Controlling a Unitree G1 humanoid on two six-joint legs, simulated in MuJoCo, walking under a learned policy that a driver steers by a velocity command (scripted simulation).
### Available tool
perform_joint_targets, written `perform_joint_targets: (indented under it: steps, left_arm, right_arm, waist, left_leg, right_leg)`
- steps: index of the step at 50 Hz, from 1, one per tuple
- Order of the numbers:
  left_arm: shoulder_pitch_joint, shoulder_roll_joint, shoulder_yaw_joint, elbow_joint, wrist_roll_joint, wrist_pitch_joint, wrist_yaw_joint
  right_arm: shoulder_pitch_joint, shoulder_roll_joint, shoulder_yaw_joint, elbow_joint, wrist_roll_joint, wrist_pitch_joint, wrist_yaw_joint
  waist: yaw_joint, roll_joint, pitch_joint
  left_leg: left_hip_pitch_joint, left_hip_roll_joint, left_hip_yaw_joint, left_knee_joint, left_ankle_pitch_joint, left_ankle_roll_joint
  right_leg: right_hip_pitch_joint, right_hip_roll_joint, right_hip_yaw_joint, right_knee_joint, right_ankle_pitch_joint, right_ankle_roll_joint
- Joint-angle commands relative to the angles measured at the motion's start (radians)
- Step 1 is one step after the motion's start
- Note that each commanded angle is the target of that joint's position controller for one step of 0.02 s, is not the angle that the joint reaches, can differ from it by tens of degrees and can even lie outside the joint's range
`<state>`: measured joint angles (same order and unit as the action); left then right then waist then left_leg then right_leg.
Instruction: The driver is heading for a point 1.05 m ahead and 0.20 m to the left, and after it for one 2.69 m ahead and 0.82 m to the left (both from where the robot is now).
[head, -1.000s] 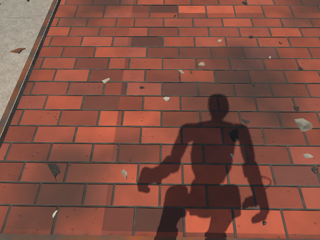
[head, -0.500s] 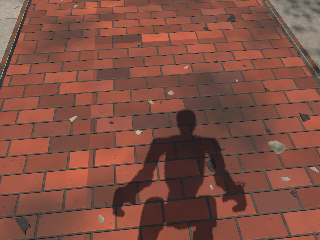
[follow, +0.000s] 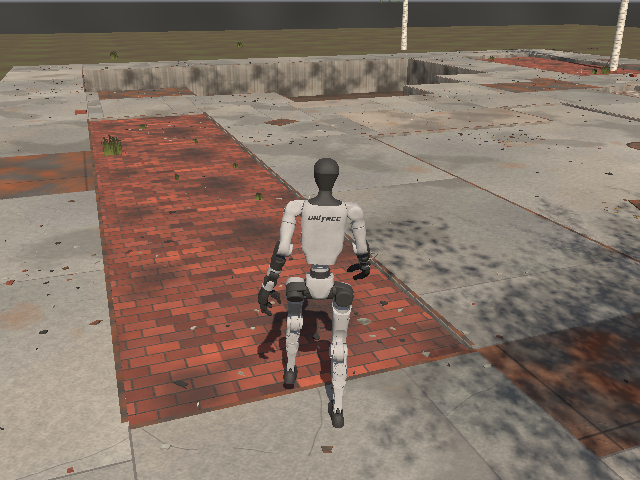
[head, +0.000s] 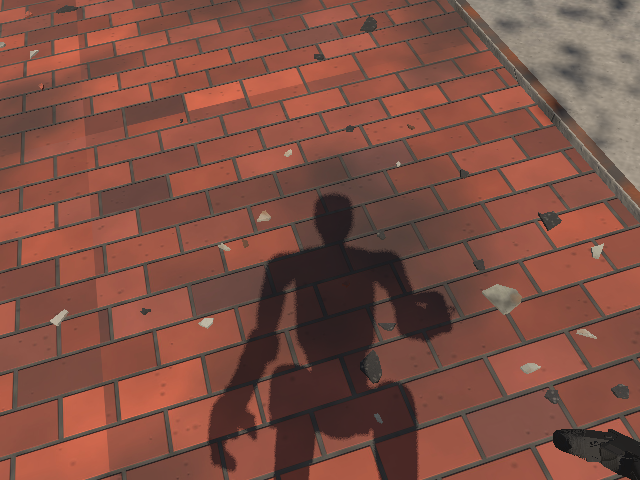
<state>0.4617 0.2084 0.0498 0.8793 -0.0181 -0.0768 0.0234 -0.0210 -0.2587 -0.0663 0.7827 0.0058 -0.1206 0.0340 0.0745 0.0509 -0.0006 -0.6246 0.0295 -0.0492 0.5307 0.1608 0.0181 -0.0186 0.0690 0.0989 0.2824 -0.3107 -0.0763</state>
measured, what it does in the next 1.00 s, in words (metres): goes down: left foot 0.03 m lower, then right foot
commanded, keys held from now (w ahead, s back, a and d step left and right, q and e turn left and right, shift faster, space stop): w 0.52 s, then w+q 0.48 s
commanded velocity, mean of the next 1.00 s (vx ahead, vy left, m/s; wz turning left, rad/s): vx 0.49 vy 0.00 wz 0.10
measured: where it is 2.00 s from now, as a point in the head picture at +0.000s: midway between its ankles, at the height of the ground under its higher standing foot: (276, 231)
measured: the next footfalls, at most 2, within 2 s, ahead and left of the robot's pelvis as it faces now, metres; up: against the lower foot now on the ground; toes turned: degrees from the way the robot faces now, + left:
left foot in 0.18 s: +0.29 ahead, +0.13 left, -0.03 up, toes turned -3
right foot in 0.68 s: +0.60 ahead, -0.08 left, -0.03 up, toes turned +1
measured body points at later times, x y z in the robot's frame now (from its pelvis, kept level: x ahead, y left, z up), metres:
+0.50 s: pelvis +0.31 +0.06 -0.03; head +0.34 +0.06 +0.42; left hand +0.51 +0.30 -0.13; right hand +0.29 -0.20 -0.17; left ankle +0.25 +0.13 -0.78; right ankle +0.47 -0.12 -0.71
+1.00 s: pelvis +0.58 +0.02 -0.03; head +0.60 +0.03 +0.42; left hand +0.57 +0.31 -0.16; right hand +0.77 -0.22 -0.14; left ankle +0.69 +0.22 -0.70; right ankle +0.56 -0.08 -0.78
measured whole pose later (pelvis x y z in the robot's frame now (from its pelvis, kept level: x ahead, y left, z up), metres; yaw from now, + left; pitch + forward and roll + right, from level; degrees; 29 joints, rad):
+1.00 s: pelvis +0.58 +0.02 -0.03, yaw +11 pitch +1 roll -2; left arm 0.31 0.26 0.08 0.88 0.01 -0.10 0.00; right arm 0.18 -0.30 -0.08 0.81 0.02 -0.03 0.00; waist 0.05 0.04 0.02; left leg -0.72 0.12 -0.08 0.94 -0.06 0.01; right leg -0.07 0.02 -0.18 0.25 -0.19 -0.03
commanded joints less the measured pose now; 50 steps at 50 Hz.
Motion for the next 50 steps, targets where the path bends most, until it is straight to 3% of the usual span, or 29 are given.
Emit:
perform_joint_targets:
  steps: [1, 5, 7, 8, 9, 10, 11, 12, 13, 14, 16, 17, 19, 21, 23, 26, 28, 31, 33, 34, 35, 36, 37, 38, 39, 40, 42, 44, 50]
  left_arm:
    - [0.069, 0.154, 0.043, -0.013, -0.005, -0.003, 0.011]
    - [0.057, 0.176, 0.059, -0.004, -0.002, 0.012, 0.013]
    - [0.039, 0.200, 0.065, -0.010, 0.002, 0.018, 0.003]
    - [0.007, 0.203, 0.062, -0.022, 0.007, 0.021, -0.005]
    - [-0.022, 0.162, 0.044, -0.052, 0.025, 0.015, -0.012]
    - [0.173, 0.024, 0.008, -0.009, 0.033, -0.002, -0.020]
    - [0.194, 0.086, 0.008, -0.004, -0.025, -0.019, -0.019]
    - [0.018, 0.163, 0.025, -0.042, -0.044, -0.026, -0.010]
    - [-0.116, 0.193, 0.029, -0.084, -0.032, -0.031, -0.004]
    - [-0.152, 0.181, 0.034, -0.088, -0.010, -0.027, 0.000]
    - [-0.122, 0.134, 0.033, -0.100, 0.009, -0.015, -0.004]
    - [-0.115, 0.105, 0.028, -0.103, 0.007, -0.011, -0.005]
    - [-0.154, 0.085, 0.022, -0.127, 0.014, -0.009, -0.008]
    - [-0.242, 0.099, 0.024, -0.163, 0.018, -0.011, -0.010]
    - [-0.351, 0.058, 0.008, -0.192, 0.023, -0.017, -0.016]
    - [-0.464, 0.051, 0.000, -0.228, 0.007, -0.017, -0.032]
    - [-0.538, 0.068, 0.003, -0.260, 0.003, -0.021, -0.041]
    - [-0.557, 0.104, 0.014, -0.285, 0.005, -0.036, -0.055]
    - [-0.410, 0.155, 0.038, -0.249, 0.009, -0.045, -0.052]
    - [-0.223, 0.207, 0.059, -0.205, 0.019, -0.047, -0.042]
    - [-0.047, 0.299, 0.083, -0.179, 0.043, -0.044, -0.031]
    - [-0.008, 0.255, 0.074, -0.152, 0.026, -0.032, -0.035]
    - [-0.066, 0.182, 0.053, -0.161, 0.019, -0.024, -0.030]
    - [-0.147, 0.154, 0.043, -0.168, 0.014, -0.021, -0.024]
    - [-0.217, 0.127, 0.033, -0.161, 0.017, -0.025, -0.029]
    - [-0.265, 0.102, 0.026, -0.158, 0.023, -0.033, -0.034]
    - [-0.309, 0.102, 0.032, -0.143, 0.027, -0.043, -0.042]
    - [-0.311, 0.127, 0.041, -0.123, 0.031, -0.053, -0.040]
    - [-0.248, 0.185, 0.058, -0.072, 0.029, -0.041, -0.013]
  right_arm:
    - [-0.188, -0.038, 0.006, -0.118, 0.004, -0.023, 0.020]
    - [-0.151, -0.076, 0.000, -0.122, 0.014, -0.021, 0.024]
    - [-0.024, -0.123, -0.022, -0.093, 0.008, -0.024, 0.011]
    - [0.124, -0.151, -0.034, -0.057, 0.004, -0.025, 0.004]
    - [0.335, -0.192, -0.040, -0.017, -0.013, -0.024, -0.002]
    - [0.407, -0.229, -0.042, 0.015, -0.018, -0.010, 0.001]
    - [0.514, -0.208, -0.047, 0.060, 0.013, -0.002, 0.015]
    - [0.430, -0.152, -0.035, 0.049, 0.019, 0.004, 0.008]
    - [0.304, -0.120, -0.020, 0.023, 0.013, 0.005, 0.005]
    - [0.242, -0.109, -0.010, 0.009, -0.005, 0.002, 0.006]
    - [0.226, -0.083, 0.000, 0.027, -0.022, -0.003, 0.008]
    - [0.240, -0.079, 0.001, 0.042, -0.015, -0.004, 0.008]
    - [0.271, -0.105, -0.004, 0.065, -0.007, -0.008, 0.000]
    - [0.288, -0.111, -0.003, 0.079, -0.002, -0.002, -0.015]
    - [0.323, -0.113, 0.001, 0.094, 0.006, 0.008, -0.028]
    - [0.408, -0.146, -0.002, 0.124, 0.015, 0.015, -0.037]
    - [0.457, -0.135, 0.001, 0.145, 0.019, 0.026, -0.036]
    - [0.473, -0.150, -0.008, 0.154, 0.015, 0.047, -0.045]
    - [0.436, -0.166, -0.012, 0.141, 0.012, 0.054, -0.047]
    - [0.404, -0.147, -0.002, 0.117, 0.000, 0.052, -0.044]
    - [0.460, -0.057, 0.023, 0.087, -0.002, 0.039, -0.040]
    - [0.552, -0.033, 0.037, 0.109, 0.018, 0.026, -0.032]
    - [0.473, -0.146, 0.002, 0.098, 0.042, 0.024, -0.033]
    - [0.380, -0.157, -0.006, 0.066, 0.046, 0.028, -0.037]
    - [0.336, -0.133, -0.007, 0.055, 0.034, 0.036, -0.042]
    - [0.338, -0.117, -0.014, 0.055, 0.023, 0.050, -0.046]
    - [0.386, -0.056, -0.009, 0.059, 0.025, 0.079, -0.045]
    - [0.363, -0.054, -0.015, 0.035, 0.022, 0.096, -0.048]
    - [0.192, -0.045, -0.009, -0.029, 0.013, 0.085, -0.020]
  waist:
    - [0.029, -0.129, 0.089]
    - [0.011, -0.136, 0.100]
    - [-0.052, -0.141, 0.011]
    - [-0.128, -0.142, -0.090]
    - [-0.204, -0.066, -0.250]
    - [-0.112, 0.263, -0.385]
    - [-0.175, 0.261, -0.452]
    - [-0.188, 0.102, -0.256]
    - [-0.161, -0.031, -0.107]
    - [-0.117, -0.076, -0.045]
    - [-0.058, -0.010, -0.047]
    - [-0.050, 0.012, -0.043]
    - [-0.048, 0.014, -0.031]
    - [-0.058, 0.002, 0.010]
    - [-0.095, 0.005, 0.029]
    - [-0.141, 0.004, 0.041]
    - [-0.158, -0.004, 0.066]
    - [-0.132, 0.007, 0.063]
    - [-0.042, 0.033, -0.036]
    - [0.044, 0.026, -0.172]
    - [0.071, -0.139, -0.351]
    - [0.049, -0.316, -0.501]
    - [0.056, -0.212, -0.330]
    - [0.031, -0.165, -0.176]
    - [-0.007, -0.104, -0.078]
    - [-0.045, -0.119, -0.034]
    - [-0.092, -0.143, 0.003]
    - [-0.106, -0.127, 0.023]
    - [-0.059, -0.099, 0.047]
  left_leg:
    - [-0.056, 0.003, -0.003, -0.097, 0.057, 0.017]
    - [0.028, -0.003, 0.008, -0.119, -0.065, 0.041]
    - [0.207, -0.055, 0.061, -0.120, -0.152, 0.081]
    - [0.427, -0.038, 0.062, -0.101, -0.097, 0.115]
    - [0.785, 0.115, -0.097, 0.005, -0.003, 0.175]
    - [1.125, 0.331, -0.428, 0.091, 0.168, 0.302]
    - [1.186, 0.397, -0.718, -0.112, -0.201, 0.376]
    - [1.041, 0.347, -0.596, -0.175, -0.294, 0.317]
    - [0.819, 0.301, -0.458, -0.215, -0.204, 0.264]
    - [0.658, 0.273, -0.382, -0.238, -0.065, 0.255]
    - [0.543, 0.208, -0.275, -0.269, 0.066, 0.238]
    - [0.519, 0.193, -0.233, -0.285, 0.101, 0.235]
    - [0.499, 0.196, -0.186, -0.310, 0.189, 0.236]
    - [0.447, 0.139, -0.095, -0.344, 0.194, 0.209]
    - [0.405, 0.082, -0.027, -0.355, 0.171, 0.165]
    - [0.477, 0.110, -0.045, -0.368, 0.069, 0.153]
    - [0.569, 0.150, -0.093, -0.337, 0.044, 0.165]
    - [0.688, 0.200, -0.152, -0.249, 0.104, 0.164]
    - [0.656, 0.162, -0.136, -0.095, 0.323, 0.139]
    - [0.510, 0.108, -0.109, 0.111, 0.276, 0.111]
    - [0.144, -0.032, -0.036, 0.489, -0.112, 0.046]
    - [-0.038, -0.085, -0.084, 0.714, -0.748, 0.024]
    - [-0.126, -0.026, -0.114, 0.791, -0.711, 0.022]
    - [-0.146, 0.020, -0.073, 0.778, -0.618, 0.020]
    - [-0.109, 0.053, -0.055, 0.725, -0.553, 0.016]
    - [-0.056, 0.084, -0.058, 0.680, -0.511, 0.015]
    - [0.029, 0.104, -0.050, 0.652, -0.471, 0.005]
    - [-0.002, 0.114, -0.059, 0.619, -0.403, -0.005]
    - [-0.039, 0.104, -0.015, 0.309, -0.113, -0.009]
  right_leg:
    - [0.027, -0.251, 0.143, -0.027, 0.280, -0.100]
    - [0.069, -0.280, 0.156, 0.067, 0.447, -0.089]
    - [0.102, -0.248, 0.142, 0.240, 0.774, -0.069]
    - [0.036, -0.207, 0.112, 0.406, 0.842, -0.045]
    - [-0.207, -0.145, 0.095, 0.703, 0.585, -0.021]
    - [-0.548, 0.027, 0.063, 1.077, -0.346, 0.044]
    - [-0.721, 0.032, 0.127, 1.212, -0.333, 0.054]
    - [-0.799, -0.040, 0.085, 1.219, -0.248, 0.052]
    - [-0.774, -0.090, 0.028, 1.156, -0.130, 0.049]
    - [-0.716, -0.123, 0.014, 1.107, -0.069, 0.054]
    - [-0.628, -0.175, 0.007, 1.006, -0.018, 0.051]
    - [-0.629, -0.187, -0.009, 0.971, -0.024, 0.051]
    - [-0.678, -0.208, -0.024, 0.925, 0.042, 0.055]
    - [-0.678, -0.206, -0.048, 0.721, 0.206, 0.071]
    - [-0.585, -0.166, -0.093, 0.488, 0.370, 0.070]
    - [-0.550, -0.124, -0.111, 0.322, 0.469, 0.070]
    - [-0.592, -0.113, -0.093, 0.264, 0.426, 0.059]
    - [-0.593, -0.097, -0.074, 0.205, 0.297, 0.031]
    - [-0.331, -0.056, -0.111, 0.160, 0.275, -0.008]
    - [-0.019, -0.125, -0.052, 0.221, 0.345, -0.059]
    - [0.416, -0.377, 0.265, 0.238, 0.345, -0.178]
    - [0.539, -0.531, 0.591, 0.129, 0.204, -0.268]
    - [0.399, -0.487, 0.509, 0.078, 0.082, -0.218]
    - [0.228, -0.446, 0.361, 0.037, 0.080, -0.173]
    - [0.058, -0.401, 0.262, -0.021, 0.112, -0.148]
    - [-0.050, -0.366, 0.182, -0.067, 0.142, -0.127]
    - [-0.185, -0.340, 0.075, -0.139, 0.177, -0.121]
    - [-0.210, -0.341, -0.007, -0.169, 0.244, -0.130]
    - [-0.125, -0.310, -0.206, -0.168, 0.337, -0.094]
